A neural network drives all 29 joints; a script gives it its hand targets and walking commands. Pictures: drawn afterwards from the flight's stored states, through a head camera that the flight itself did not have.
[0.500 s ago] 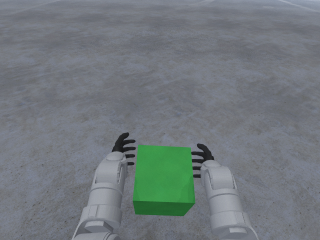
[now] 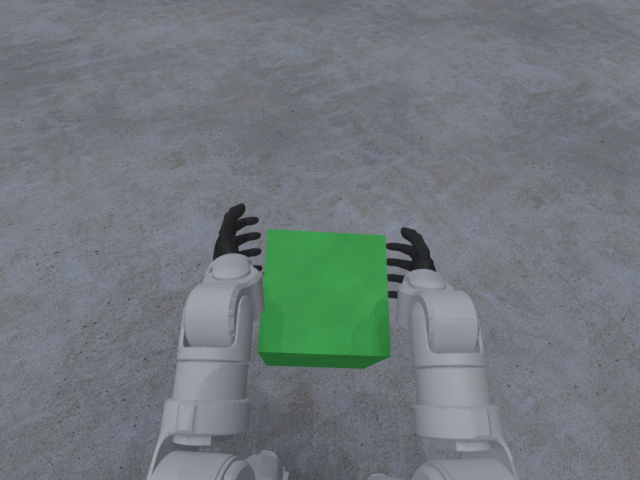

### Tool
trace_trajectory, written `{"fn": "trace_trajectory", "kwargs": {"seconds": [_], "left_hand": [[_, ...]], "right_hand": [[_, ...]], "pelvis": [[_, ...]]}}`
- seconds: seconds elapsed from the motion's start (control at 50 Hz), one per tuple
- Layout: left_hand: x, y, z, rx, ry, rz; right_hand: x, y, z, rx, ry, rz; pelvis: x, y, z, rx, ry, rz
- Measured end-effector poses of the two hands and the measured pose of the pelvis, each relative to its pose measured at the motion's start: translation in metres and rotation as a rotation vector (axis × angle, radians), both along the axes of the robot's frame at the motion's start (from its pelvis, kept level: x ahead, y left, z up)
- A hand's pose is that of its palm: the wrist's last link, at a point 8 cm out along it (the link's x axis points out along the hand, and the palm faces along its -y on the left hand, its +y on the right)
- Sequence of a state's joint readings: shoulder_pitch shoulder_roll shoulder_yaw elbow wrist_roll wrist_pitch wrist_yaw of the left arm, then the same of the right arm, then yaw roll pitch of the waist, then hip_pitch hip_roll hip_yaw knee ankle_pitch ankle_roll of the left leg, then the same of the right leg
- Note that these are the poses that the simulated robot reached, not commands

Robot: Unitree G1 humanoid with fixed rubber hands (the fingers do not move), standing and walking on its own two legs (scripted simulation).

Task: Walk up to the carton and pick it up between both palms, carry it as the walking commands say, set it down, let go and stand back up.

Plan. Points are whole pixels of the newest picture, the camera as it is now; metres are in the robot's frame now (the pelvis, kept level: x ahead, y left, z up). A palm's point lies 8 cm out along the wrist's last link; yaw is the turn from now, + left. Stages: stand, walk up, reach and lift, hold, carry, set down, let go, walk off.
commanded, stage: carry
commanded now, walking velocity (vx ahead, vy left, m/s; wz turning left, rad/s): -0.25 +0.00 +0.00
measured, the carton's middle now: (320, 305) +0.34 +0.03 -0.01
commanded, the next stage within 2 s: none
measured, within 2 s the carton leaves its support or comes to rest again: neither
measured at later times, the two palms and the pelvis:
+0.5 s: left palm (220, 426) +0.15 +0.11 +0.10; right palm (484, 439) +0.16 -0.13 +0.09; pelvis -0.15 -0.03 +0.01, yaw +1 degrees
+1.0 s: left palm out of the picture -0.06 +0.09 +0.11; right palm out of the picture -0.04 -0.14 +0.10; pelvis -0.35 -0.06 +0.01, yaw +2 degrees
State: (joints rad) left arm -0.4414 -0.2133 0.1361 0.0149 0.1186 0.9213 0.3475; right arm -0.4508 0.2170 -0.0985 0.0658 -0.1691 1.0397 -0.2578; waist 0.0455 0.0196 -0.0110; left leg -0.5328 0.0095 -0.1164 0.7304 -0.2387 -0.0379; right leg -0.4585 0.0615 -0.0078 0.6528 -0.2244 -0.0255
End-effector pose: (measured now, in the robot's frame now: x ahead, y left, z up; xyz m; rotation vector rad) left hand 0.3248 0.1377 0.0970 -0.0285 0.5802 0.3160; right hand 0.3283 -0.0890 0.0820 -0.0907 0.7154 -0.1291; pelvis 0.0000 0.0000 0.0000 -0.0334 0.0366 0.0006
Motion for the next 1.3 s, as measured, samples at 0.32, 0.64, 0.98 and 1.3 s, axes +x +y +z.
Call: {"fn": "trace_trajectory", "kwargs": {"seconds": [0.32, 0.64, 0.98, 1.3], "left_hand": [[-0.108, 0.001, -0.008, -0.077, 0.089, -0.079], [-0.223, -0.049, 0.010, -0.027, 0.096, -0.145], [-0.378, -0.040, 0.010, -0.082, 0.073, -0.057], [-0.497, -0.087, 0.016, -0.015, 0.053, -0.137]], "right_hand": [[-0.111, -0.011, 0.010, 0.044, 0.039, -0.001], [-0.230, -0.062, 0.018, 0.080, 0.018, -0.060], [-0.359, -0.052, 0.022, 0.020, 0.007, 0.036], [-0.509, -0.100, 0.027, 0.076, -0.031, -0.045]], "pelvis": [[-0.087, 0.000, 0.009, -0.004, 0.033, 0.027], [-0.197, -0.032, 0.013, 0.056, 0.029, 0.040], [-0.337, -0.053, 0.010, -0.002, 0.007, 0.040], [-0.473, -0.071, 0.008, 0.053, 0.015, 0.055]]}}
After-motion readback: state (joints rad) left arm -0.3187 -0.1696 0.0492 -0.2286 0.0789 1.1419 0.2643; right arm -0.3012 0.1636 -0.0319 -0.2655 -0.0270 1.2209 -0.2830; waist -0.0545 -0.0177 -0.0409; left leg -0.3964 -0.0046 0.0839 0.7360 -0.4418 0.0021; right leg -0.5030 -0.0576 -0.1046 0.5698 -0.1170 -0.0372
